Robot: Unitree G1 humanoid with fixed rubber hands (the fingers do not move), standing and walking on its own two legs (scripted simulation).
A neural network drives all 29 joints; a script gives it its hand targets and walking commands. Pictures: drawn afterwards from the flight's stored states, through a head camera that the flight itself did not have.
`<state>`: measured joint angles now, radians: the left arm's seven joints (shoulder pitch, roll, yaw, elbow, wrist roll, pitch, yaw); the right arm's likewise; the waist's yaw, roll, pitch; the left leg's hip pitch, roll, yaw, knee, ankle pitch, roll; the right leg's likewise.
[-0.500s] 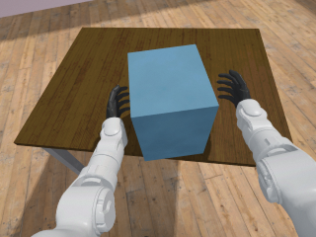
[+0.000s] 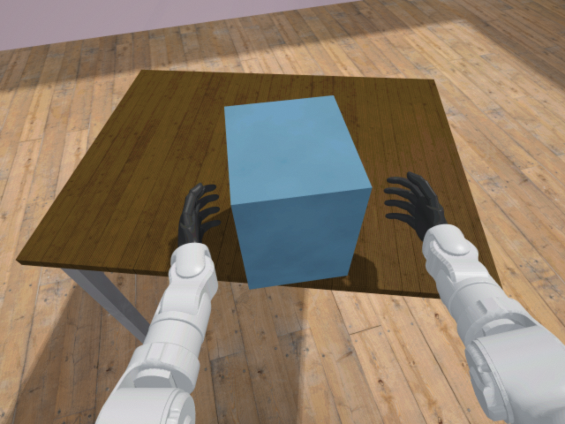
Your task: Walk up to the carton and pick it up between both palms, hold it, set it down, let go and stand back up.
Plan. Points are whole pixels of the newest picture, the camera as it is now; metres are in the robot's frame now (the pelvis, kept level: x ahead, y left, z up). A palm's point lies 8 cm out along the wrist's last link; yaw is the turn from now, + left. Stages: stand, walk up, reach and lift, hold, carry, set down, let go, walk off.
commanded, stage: set down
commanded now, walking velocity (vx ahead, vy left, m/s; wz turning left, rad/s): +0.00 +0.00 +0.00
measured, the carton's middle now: (289, 196) +0.47 +0.06 +0.02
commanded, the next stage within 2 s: none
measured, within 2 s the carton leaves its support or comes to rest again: neither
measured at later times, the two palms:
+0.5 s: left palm (185, 287) +0.28 +0.18 +0.03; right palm (463, 282) +0.33 -0.20 +0.02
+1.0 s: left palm (184, 323) +0.23 +0.17 +0.03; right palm (492, 341) +0.25 -0.22 +0.02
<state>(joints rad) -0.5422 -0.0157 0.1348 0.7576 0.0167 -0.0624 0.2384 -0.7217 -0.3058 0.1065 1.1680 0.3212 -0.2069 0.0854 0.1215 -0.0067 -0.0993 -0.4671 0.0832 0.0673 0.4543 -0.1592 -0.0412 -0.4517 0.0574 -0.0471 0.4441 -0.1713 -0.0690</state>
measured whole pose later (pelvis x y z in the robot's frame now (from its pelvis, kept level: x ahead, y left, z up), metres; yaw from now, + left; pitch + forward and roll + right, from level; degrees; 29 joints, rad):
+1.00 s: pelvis +0.01 +0.01 +0.01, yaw -1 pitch -3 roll +1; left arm 0.18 -0.06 -0.06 0.05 0.07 0.10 0.27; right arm 0.07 -0.33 0.03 0.49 0.32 -0.20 0.17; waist 0.06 -0.05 0.03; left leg -0.11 0.05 0.08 0.30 -0.14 -0.03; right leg -0.12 0.04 -0.01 0.34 -0.17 -0.06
